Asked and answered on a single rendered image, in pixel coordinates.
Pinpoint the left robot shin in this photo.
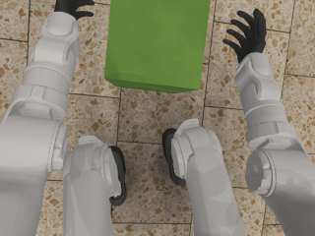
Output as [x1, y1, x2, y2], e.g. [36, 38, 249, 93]
[61, 135, 122, 198]

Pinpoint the robot right forearm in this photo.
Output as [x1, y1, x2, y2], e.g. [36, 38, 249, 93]
[234, 52, 315, 167]

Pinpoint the robot left forearm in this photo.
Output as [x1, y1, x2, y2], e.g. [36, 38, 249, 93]
[0, 11, 81, 129]

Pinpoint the robot left upper arm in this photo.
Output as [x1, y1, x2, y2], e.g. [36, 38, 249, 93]
[0, 114, 69, 236]

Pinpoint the robot left hand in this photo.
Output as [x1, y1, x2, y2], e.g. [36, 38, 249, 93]
[54, 0, 95, 21]

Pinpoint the robot right upper arm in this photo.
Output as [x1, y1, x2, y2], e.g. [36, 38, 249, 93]
[244, 148, 315, 236]

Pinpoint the carton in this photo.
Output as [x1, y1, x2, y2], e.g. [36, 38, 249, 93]
[104, 0, 211, 93]

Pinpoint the right robot thigh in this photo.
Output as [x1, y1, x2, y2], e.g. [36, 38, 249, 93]
[171, 126, 246, 236]

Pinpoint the robot right hand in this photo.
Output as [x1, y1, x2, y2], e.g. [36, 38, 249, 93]
[222, 8, 267, 64]

